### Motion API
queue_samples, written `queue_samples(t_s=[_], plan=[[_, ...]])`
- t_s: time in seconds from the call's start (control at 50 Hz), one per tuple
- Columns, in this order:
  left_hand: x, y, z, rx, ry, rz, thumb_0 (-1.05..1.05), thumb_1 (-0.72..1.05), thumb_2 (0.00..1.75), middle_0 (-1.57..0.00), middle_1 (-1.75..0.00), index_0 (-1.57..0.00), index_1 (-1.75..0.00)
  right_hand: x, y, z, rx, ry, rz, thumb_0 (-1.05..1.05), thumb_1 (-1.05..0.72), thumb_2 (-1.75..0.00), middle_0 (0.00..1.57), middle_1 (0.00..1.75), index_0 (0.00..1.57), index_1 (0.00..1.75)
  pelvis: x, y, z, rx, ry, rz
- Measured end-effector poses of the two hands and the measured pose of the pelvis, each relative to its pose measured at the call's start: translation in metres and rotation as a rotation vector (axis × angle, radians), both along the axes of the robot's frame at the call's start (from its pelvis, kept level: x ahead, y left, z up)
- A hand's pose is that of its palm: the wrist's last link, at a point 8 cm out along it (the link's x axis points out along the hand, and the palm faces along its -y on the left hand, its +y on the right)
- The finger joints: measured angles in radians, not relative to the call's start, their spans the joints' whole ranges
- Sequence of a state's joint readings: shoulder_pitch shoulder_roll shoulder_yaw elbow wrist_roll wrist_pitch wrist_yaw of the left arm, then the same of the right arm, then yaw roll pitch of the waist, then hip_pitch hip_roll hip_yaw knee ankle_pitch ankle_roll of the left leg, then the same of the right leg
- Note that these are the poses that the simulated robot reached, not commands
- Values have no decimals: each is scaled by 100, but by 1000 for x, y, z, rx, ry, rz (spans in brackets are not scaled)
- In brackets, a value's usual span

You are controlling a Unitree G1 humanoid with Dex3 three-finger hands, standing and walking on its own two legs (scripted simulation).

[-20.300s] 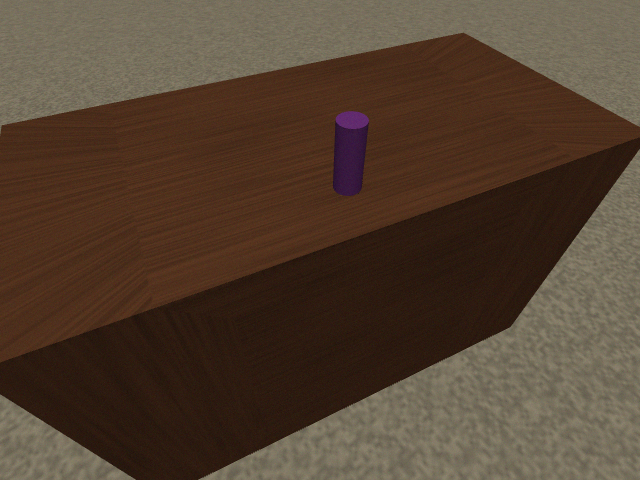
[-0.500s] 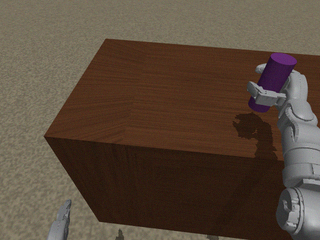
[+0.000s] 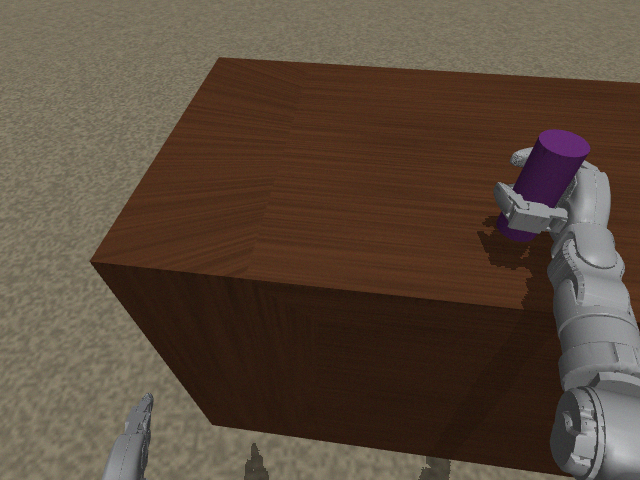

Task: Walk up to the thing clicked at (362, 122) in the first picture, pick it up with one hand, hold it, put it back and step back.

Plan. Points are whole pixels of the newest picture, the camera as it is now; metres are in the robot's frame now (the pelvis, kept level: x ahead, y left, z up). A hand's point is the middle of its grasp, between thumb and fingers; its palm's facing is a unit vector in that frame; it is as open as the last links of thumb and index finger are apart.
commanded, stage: lower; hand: right
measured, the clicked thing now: (537, 189) +0.46 -0.20 +0.15
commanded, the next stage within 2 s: loosen in 0.66 s
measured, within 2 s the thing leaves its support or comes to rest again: rests again in 0.58 s
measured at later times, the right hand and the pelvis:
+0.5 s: hand (519, 209) +0.46 -0.19 +0.11, palm faces +0.19 +0.98 +0.00, open 6.9 cm; pelvis -0.01 +0.00 -0.01, yaw +0 degrees
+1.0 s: hand (524, 214) +0.47 -0.21 +0.10, palm faces +0.19 +0.98 +0.01, open 7.2 cm; pelvis +0.00 +0.00 -0.01, yaw +0 degrees
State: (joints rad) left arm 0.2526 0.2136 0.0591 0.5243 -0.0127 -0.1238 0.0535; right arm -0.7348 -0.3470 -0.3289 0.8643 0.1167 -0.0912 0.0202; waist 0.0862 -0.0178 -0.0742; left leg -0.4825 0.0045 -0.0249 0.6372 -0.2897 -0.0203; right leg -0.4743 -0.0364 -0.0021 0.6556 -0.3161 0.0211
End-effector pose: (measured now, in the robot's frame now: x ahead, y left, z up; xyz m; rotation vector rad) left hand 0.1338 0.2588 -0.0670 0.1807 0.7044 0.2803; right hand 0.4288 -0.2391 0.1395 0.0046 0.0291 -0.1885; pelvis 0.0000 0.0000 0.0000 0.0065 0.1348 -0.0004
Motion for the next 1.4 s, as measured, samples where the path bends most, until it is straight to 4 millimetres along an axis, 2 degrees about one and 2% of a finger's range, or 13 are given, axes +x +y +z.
queue_samples(t_s=[0.22, 0.68, 0.86, 1.0, 1.14, 1.26, 1.4], plan=[[-4, 9, 4, 33, -3, 15, -1, -52, 6, -6, -4, -6, -5, 2, -2, -12, 2, -3, 0, 0, 3, -112, 90, 108, 91, 107, -2, -1, -4, 0, 18, 2], [-9, 9, 2, 54, 6, 7, -1, -53, 6, -6, -4, -5, -5, 6, -8, -38, 4, 2, -9, 0, 3, -112, 90, 109, 91, 107, -5, -1, -12, 6, 59, 4], [-4, 7, 4, 58, -10, 0, -1, -53, 5, -6, -4, -6, -5, 7, -15, -35, -10, -24, -13, 0, 2, -110, 90, 108, 91, 106, -2, -2, -13, 7, 66, 4], [0, 6, 5, 56, -12, -9, -1, -51, 4, -7, -5, -7, -5, 5, -16, -40, 1, -13, -7, 0, 2, -88, 95, 95, 96, 94, 0, -2, -14, 7, 69, -1], [0, 6, 4, 52, -2, -7, -1, -52, 5, -7, -5, -7, -5, 7, -14, -38, 2, -20, -9, 0, 12, -58, 95, 77, 96, 78, 1, -2, -14, 7, 69, -1], [-1, 6, 3, 49, 4, -2, -1, -53, 6, -6, -5, -6, -6, 8, -14, -39, 1, -13, -10, 0, 25, -37, 84, 60, 84, 61, 2, -2, -14, 6, 70, 0], [0, 7, 4, 49, 1, -5, -1, -53, 6, -6, -5, -6, -6, 7, -14, -39, -1, -15, -12, -1, 35, -25, 65, 44, 64, 44, 2, -1, -14, 5, 69, 1]])
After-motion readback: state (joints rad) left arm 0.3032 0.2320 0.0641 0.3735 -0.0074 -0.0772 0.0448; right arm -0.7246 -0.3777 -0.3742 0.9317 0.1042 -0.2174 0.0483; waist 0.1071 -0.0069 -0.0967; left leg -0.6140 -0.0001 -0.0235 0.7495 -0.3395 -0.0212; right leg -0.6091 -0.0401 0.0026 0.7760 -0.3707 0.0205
